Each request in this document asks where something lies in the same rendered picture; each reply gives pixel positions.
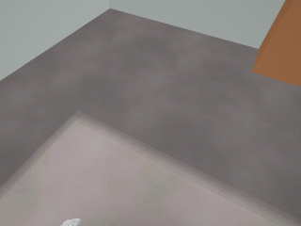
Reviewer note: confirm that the cabinet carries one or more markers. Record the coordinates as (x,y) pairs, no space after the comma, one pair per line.
(279,56)

